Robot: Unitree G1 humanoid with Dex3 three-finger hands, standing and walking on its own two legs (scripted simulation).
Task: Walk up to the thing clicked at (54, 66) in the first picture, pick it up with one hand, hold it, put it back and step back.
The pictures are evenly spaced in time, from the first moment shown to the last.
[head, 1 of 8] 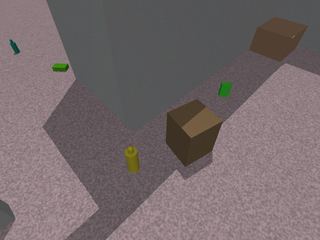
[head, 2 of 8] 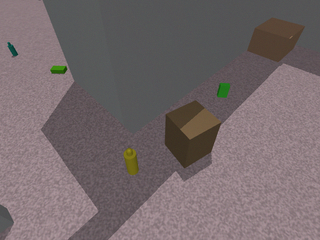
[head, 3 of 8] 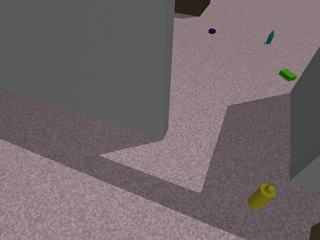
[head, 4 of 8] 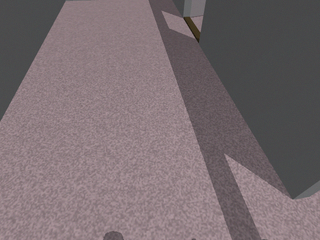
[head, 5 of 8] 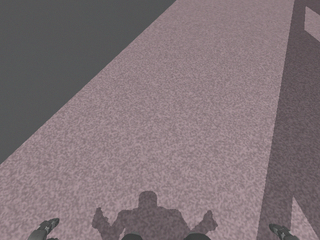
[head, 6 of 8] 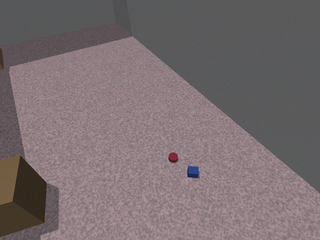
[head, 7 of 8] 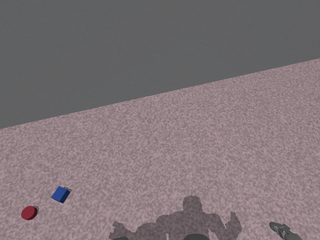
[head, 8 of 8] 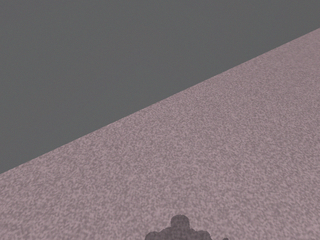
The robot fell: no
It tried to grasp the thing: no
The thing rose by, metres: 0.00
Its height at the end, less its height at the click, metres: +0.00
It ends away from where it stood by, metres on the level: 0.00
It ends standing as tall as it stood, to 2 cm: yes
